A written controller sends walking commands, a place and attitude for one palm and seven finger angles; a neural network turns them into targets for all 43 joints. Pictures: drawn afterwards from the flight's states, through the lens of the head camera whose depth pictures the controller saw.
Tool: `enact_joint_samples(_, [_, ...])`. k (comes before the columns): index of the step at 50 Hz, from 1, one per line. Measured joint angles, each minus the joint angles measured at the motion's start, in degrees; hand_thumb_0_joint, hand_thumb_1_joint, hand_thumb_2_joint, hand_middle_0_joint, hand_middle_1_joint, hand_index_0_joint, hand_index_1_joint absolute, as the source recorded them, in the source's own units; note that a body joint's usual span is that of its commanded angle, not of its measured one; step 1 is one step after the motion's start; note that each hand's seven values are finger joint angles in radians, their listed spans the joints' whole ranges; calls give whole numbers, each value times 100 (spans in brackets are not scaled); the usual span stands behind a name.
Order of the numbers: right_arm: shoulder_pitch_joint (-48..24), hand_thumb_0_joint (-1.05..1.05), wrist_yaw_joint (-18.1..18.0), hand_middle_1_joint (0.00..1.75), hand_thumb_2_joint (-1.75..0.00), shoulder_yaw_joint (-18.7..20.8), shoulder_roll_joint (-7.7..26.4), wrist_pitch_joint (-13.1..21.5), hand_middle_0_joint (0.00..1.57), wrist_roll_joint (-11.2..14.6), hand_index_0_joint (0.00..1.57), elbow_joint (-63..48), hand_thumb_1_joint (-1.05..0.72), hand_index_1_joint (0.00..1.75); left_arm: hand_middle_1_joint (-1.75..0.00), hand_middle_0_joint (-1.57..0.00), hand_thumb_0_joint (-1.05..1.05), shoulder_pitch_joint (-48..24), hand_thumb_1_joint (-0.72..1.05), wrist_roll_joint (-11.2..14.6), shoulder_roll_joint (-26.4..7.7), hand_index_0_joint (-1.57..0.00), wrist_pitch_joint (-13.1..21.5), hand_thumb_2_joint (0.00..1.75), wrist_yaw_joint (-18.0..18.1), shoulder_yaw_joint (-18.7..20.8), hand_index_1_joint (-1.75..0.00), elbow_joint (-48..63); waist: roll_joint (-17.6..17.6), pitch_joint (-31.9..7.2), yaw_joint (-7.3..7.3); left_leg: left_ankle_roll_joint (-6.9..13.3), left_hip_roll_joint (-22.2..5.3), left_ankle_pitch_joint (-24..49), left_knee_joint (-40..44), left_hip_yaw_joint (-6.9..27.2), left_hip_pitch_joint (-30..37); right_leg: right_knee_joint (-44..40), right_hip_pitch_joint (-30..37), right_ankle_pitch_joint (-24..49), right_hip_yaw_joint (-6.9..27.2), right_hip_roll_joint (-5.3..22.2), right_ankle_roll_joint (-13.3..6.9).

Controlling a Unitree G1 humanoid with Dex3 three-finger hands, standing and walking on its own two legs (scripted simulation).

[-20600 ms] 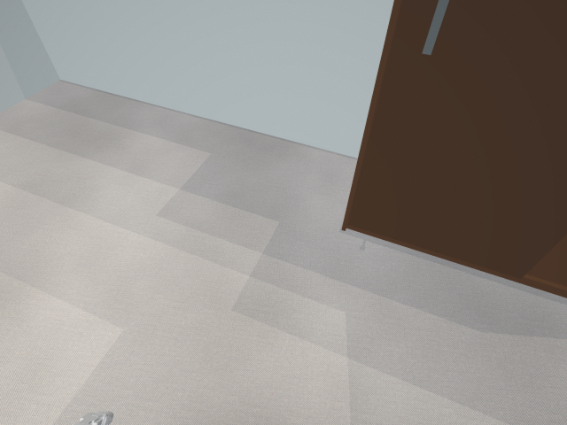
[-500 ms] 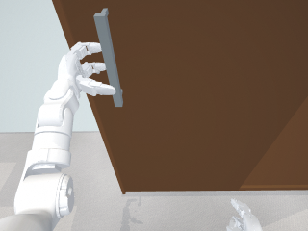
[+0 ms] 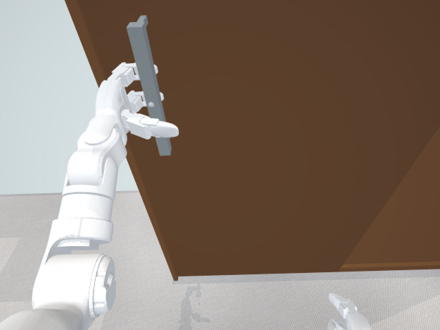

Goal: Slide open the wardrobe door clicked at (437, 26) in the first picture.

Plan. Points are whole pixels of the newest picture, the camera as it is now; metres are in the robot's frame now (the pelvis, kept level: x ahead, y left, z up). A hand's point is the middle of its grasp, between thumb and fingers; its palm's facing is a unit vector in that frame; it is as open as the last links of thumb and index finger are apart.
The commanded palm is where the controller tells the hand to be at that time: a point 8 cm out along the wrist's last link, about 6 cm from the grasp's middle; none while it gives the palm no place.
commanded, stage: slide the fingers in behind the handle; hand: left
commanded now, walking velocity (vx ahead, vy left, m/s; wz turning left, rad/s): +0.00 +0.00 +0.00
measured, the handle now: (155, 93) +0.47 +0.15 +0.22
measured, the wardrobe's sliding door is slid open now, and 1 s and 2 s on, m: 0.00 0.00 0.00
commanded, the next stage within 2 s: grip the handle and tug to test in 0.66 s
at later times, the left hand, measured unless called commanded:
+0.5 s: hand (157, 105) +0.41 +0.13 +0.23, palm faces +0.08 -1.00 -0.01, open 14.3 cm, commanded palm +0.39 +0.18 +0.23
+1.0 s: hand (155, 106) +0.41 +0.14 +0.23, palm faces +0.09 -1.00 +0.01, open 12.8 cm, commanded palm +0.38 +0.19 +0.23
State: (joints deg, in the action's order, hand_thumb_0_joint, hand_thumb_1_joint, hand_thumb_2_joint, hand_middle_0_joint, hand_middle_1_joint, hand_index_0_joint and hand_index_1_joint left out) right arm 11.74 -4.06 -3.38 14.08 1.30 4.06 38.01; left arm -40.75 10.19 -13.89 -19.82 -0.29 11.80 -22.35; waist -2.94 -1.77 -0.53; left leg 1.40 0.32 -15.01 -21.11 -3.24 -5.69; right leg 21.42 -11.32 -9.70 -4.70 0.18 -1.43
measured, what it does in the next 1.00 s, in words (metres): stands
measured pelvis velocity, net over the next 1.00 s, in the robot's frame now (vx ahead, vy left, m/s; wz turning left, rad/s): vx -0.01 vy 0.00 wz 0.00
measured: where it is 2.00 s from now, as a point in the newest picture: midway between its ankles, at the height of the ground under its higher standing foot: outside the picture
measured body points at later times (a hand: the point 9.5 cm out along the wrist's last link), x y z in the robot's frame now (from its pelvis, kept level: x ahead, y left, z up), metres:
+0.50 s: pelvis -0.01 +0.00 +0.00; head -0.02 -0.02 +0.45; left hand +0.40 +0.19 +0.24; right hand +0.16 -0.23 -0.10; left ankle -0.04 +0.10 -0.74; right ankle +0.02 -0.10 -0.75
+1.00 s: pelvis -0.01 +0.00 +0.00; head -0.02 -0.02 +0.45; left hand +0.40 +0.19 +0.23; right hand +0.15 -0.24 -0.10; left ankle -0.04 +0.10 -0.74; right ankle +0.02 -0.10 -0.75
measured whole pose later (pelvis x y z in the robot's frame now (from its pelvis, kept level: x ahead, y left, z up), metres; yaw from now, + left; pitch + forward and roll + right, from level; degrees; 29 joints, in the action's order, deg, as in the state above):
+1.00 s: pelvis -0.01 +0.00 +0.00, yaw +0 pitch -1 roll +0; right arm 11.6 -4.3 -3.2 14.1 1.4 4.0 38.1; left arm -42.1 9.8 -13.4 -19.1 1.3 11.0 -24.5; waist -2.5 -1.4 -0.5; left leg 1.1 0.0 -14.2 -20.7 -3.2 -5.6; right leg 20.5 -11.0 -8.7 -4.7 -0.2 -1.8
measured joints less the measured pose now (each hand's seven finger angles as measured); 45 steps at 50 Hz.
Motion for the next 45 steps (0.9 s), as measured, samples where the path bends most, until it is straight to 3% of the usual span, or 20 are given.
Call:
enact_joint_samples(14, [-85, 1, 20, 30, -90, -3, -26, -26, 20, -9, 21, -53, -90, 30, -118, -28, -2, 7, -50, -62, 99, -23, -80, 30, 213, -61, -117, 89, 19, 15, -9, -27, -19, 48, 27, 2, 54, -25, 53, 43, -2, -20, -31])
enact_joint_samples(27, [-70, 1, -35, 30, -90, -12, -15, 1, 20, -10, 21, 60, -90, 30, -119, -29, -2, -296, -50, -36, 143, -26, -14, 30, 185, -235, -119, -279, 25, 39, -33, -28, -5, 74, 9, 69, -18, -41, 21, 61, -66, -1, -35])
enact_joint_samples(38, [23, 1, -4, 30, -90, -16, -55, -22, 20, -21, 21, 17, -90, 30, -120, -29, -2, -228, -50, -67, 87, -30, 176, 30, 169, -63, -120, -336, 40, 16, 12, -36, -32, 86, 65, -6, 6, -79, 7, 92, 9, -39, -44])
enact_joint_samples(45, [22, 1, -23, 30, -90, 6, -11, -26, 20, -5, 21, 15, -90, 30, -121, -30, -2, -118, -44, -58, 31, -31, 77, 33, 130, -46, -121, -220, 36, 31, 7, -31, -35, 82, 49, -2, 12, -95, 29, 104, 6, -42, -41])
